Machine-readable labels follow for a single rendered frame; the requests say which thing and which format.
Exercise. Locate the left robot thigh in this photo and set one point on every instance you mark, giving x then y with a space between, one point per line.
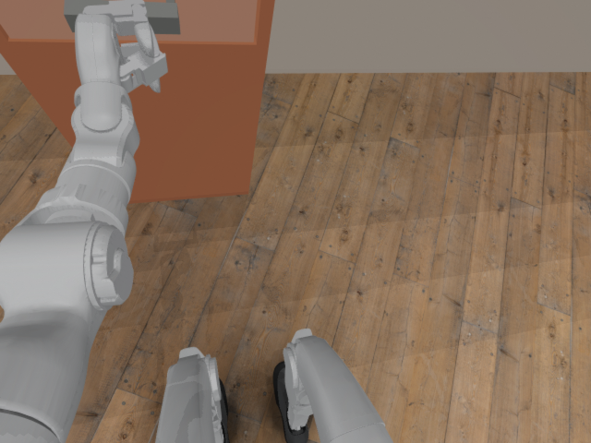
192 388

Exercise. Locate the drawer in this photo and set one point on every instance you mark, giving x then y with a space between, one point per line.
200 20

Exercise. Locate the left robot forearm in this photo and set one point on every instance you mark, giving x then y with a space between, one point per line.
97 180

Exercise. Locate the left robot hand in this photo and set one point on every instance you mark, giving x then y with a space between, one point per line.
99 55

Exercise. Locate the robot left upper arm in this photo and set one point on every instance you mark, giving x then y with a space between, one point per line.
57 281

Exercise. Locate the handle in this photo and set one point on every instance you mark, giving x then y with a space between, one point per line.
163 17

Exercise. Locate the right robot foot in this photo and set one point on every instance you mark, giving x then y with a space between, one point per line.
299 434

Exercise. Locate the cabinet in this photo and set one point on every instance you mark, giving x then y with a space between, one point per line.
197 136

